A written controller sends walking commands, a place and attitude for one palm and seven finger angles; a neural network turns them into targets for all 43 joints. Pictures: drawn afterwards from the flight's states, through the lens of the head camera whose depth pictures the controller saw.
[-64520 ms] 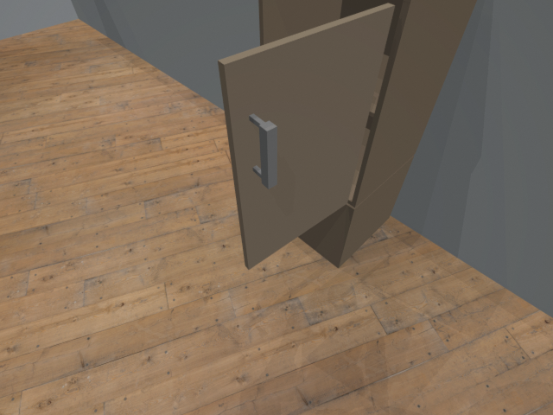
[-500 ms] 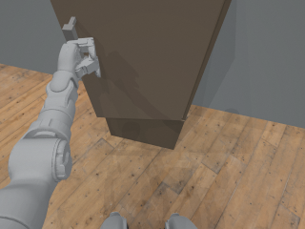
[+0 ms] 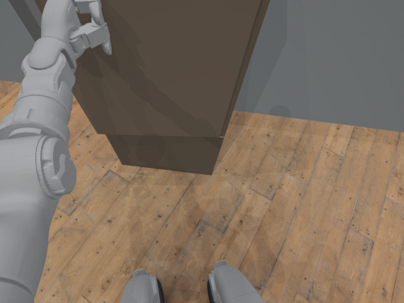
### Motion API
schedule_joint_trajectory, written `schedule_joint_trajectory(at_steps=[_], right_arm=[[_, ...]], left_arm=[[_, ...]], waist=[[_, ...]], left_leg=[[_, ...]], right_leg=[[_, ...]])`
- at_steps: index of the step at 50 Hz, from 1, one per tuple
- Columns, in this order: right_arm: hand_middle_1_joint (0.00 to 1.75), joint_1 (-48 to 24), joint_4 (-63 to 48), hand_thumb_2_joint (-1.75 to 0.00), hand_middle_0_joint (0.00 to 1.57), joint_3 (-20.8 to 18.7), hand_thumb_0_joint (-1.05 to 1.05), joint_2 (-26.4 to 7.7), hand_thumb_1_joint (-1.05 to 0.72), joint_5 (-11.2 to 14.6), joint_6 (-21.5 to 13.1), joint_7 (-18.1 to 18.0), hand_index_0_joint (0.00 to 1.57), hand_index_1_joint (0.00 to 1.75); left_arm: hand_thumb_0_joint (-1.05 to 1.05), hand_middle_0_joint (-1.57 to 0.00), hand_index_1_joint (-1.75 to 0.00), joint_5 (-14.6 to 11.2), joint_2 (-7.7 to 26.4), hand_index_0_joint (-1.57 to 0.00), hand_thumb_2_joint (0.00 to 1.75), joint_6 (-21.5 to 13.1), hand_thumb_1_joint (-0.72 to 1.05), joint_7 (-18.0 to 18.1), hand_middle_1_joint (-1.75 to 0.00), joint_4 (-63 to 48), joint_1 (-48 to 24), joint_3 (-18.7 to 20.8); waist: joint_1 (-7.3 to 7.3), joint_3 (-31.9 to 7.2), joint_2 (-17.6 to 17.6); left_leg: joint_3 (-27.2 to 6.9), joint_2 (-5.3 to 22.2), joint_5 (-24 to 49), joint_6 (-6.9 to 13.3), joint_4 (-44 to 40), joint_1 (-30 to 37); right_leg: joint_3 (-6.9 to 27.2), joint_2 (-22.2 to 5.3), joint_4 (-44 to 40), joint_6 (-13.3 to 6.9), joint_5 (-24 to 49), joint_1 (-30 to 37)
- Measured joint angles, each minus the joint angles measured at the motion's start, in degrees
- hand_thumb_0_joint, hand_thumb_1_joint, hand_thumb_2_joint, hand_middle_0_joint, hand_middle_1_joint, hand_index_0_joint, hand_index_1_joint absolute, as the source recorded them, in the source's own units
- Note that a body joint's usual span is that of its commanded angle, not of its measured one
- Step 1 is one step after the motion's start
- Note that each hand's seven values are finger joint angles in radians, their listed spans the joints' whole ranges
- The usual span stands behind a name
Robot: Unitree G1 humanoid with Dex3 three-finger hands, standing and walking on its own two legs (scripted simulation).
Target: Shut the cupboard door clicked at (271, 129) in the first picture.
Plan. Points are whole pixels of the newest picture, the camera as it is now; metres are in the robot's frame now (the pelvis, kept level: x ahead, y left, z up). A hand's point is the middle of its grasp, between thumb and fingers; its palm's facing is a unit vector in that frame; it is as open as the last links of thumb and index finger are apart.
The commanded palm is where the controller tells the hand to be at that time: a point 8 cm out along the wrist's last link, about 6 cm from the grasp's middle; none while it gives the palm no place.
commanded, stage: push the door shut along its arc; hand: left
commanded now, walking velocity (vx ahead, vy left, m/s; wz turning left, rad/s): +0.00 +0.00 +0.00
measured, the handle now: (44, 24) +0.61 +0.17 +0.14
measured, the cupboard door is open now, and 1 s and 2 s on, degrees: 6 0 0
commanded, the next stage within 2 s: pull the fist back off the door in 0.62 s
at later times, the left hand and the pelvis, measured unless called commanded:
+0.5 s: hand (109, 22) +0.58 +0.06 +0.15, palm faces -0.31 -0.95 -0.01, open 3.3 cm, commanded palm +0.62 +0.08 +0.14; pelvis +0.00 +0.00 -0.01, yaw +1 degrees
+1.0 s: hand (125, 15) +0.60 +0.04 +0.15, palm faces +0.20 -0.98 -0.04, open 3.3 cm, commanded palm +0.59 +0.06 +0.14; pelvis -0.01 -0.01 -0.03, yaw +1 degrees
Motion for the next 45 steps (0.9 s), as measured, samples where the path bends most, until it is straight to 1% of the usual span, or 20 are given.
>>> schedule_joint_trajectory(at_steps=[4,10,17,24,31,37,38,39,41,43,45], right_arm=[[0.30,1.00,0.13,-0.89,0.20,0.13,0.00,0.33,-0.91,-0.21,1.05,0.10,0.20,0.30],[0.30,1.64,0.76,-0.89,0.20,-0.06,0.00,0.63,-0.90,-0.60,1.37,0.00,0.20,0.30],[0.30,1.09,1.76,-0.89,0.20,-0.52,0.00,0.32,-0.90,-1.02,0.70,-0.03,0.20,0.30],[0.30,-0.36,2.24,-0.89,0.20,-0.49,0.00,0.02,-0.90,-1.33,-0.62,-0.19,0.20,0.30],[0.30,-1.13,3.29,-0.89,0.20,-0.18,0.00,0.38,-0.91,-1.39,-1.86,-0.48,0.20,0.30],[0.30,-1.19,3.76,-0.89,0.20,0.25,0.00,0.84,-0.90,-1.45,-2.78,-0.65,0.20,0.30],[0.30,-0.82,3.46,-0.89,0.20,0.21,0.00,0.83,-0.90,-1.64,-2.84,-0.60,0.20,0.30],[0.30,-0.24,3.06,-0.89,0.20,0.16,0.00,0.80,-0.91,-1.96,-2.99,-0.30,0.20,0.30],[0.30,0.76,2.50,-0.89,0.20,0.13,0.00,0.93,-0.91,-2.86,-3.24,0.82,0.20,0.30],[0.30,1.56,2.07,-0.89,0.20,0.00,0.00,1.32,-0.91,-4.14,-3.24,2.33,0.20,0.30],[0.30,2.19,1.92,-0.89,0.20,-0.08,0.00,1.72,-0.91,-5.59,-3.24,3.99,0.20,0.30]], left_arm=[[-0.02,-1.30,-1.50,0.61,1.38,-1.30,0.91,1.19,0.85,-0.92,-1.50,0.54,-1.37,-0.09],[-0.02,-1.30,-1.50,0.52,2.26,-1.30,0.92,2.71,0.85,-2.45,-1.50,0.79,-3.69,-1.73],[0.00,-1.30,-1.50,0.09,1.57,-1.30,0.95,3.61,0.90,-2.84,-1.50,0.74,-5.74,-3.93],[0.03,-1.30,-1.50,0.34,1.83,-1.30,0.98,4.65,0.94,-2.60,-1.50,2.35,-9.10,-5.42],[0.05,-1.30,-1.50,-0.05,1.64,-1.30,1.02,5.08,1.01,-2.47,-1.50,2.87,-11.59,-7.71],[0.05,-1.30,-1.50,0.00,1.73,-1.30,1.05,5.79,1.05,-1.87,-1.50,3.24,-13.04,-8.17],[0.05,-1.30,-1.50,-0.18,1.08,-1.30,1.05,6.25,1.04,-0.09,-1.50,3.32,-13.13,-6.28],[0.05,-1.30,-1.50,-0.37,-0.10,-1.30,1.04,6.69,1.02,3.74,-1.50,3.38,-13.19,-4.32],[0.04,-1.30,-1.50,-0.16,-2.75,-1.30,1.02,7.19,0.97,12.72,-1.50,3.15,-13.16,-1.36],[0.03,-1.30,-1.50,1.41,-5.36,-1.30,1.01,6.98,0.93,21.58,-1.50,2.89,-13.14,0.95],[0.03,-1.30,-1.50,4.26,-7.58,-1.30,1.01,6.02,0.91,29.58,-1.50,2.85,-12.91,2.69]], waist=[[-0.19,0.11,0.11],[-0.53,0.22,-0.07],[-0.63,0.15,-0.30],[-1.25,0.33,-0.34],[-1.39,0.61,-0.34],[-1.81,0.56,-0.24],[-1.64,0.33,0.08],[-1.40,-0.12,0.45],[-1.25,-1.11,0.81],[-1.35,-1.93,0.93],[-1.64,-2.83,1.07]], left_leg=[[-0.12,0.17,-0.35,-0.09,0.46,-0.74],[-0.96,0.25,-0.49,-0.36,1.06,-2.07],[-1.87,0.14,-0.56,-0.50,1.81,-3.32],[-2.54,0.03,-0.57,-0.52,3.14,-5.23],[-2.76,-0.17,-0.56,-0.48,4.41,-7.01],[-2.81,-0.17,-0.51,-0.47,5.25,-8.39],[-2.94,-0.09,-0.54,-0.50,5.43,-8.79],[-3.06,-0.03,-0.56,-0.54,5.58,-9.29],[-3.10,-0.11,-0.56,-0.59,5.73,-10.05],[-3.14,-0.24,-0.60,-0.65,5.93,-10.57],[-3.24,-0.35,-0.69,-0.73,6.27,-11.14]], right_leg=[[-0.08,0.18,0.36,-0.10,-0.31,-0.69],[-0.86,0.37,0.52,-0.39,-0.46,-1.55],[-1.71,0.37,0.87,-0.56,-0.62,-2.28],[-2.32,0.37,2.00,-0.63,-0.76,-3.86],[-2.50,0.20,3.55,-0.62,-1.00,-5.65],[-2.51,0.21,4.57,-0.64,-1.07,-7.09],[-2.60,0.31,4.59,-0.62,-1.03,-7.39],[-2.70,0.38,4.56,-0.56,-0.97,-7.79],[-2.73,0.30,4.75,-0.45,-1.00,-8.53],[-2.77,0.18,5.13,-0.42,-1.18,-9.09],[-2.88,0.08,5.64,-0.47,-1.45,-9.67]])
